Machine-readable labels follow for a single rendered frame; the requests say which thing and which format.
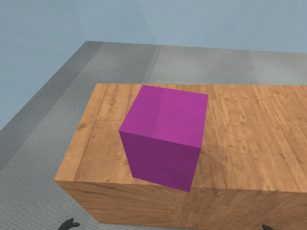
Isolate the pedestal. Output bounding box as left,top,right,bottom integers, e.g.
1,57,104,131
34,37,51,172
54,83,307,230

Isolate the robot left hand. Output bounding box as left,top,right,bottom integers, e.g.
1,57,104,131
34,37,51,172
58,218,80,230

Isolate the carton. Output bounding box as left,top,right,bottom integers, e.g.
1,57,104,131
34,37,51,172
119,84,209,193

